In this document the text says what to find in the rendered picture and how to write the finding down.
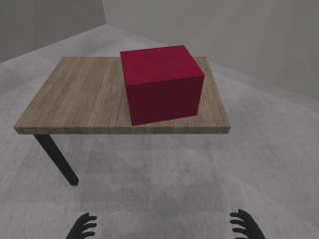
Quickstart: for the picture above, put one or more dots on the table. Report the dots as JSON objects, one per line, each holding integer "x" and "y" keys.
{"x": 87, "y": 95}

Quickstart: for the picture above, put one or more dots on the left robot hand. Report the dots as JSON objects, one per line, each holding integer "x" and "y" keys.
{"x": 79, "y": 227}

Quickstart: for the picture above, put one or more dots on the right robot hand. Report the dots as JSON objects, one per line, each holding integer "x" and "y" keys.
{"x": 251, "y": 230}

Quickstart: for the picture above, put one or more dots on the carton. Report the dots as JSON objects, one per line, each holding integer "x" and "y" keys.
{"x": 162, "y": 83}

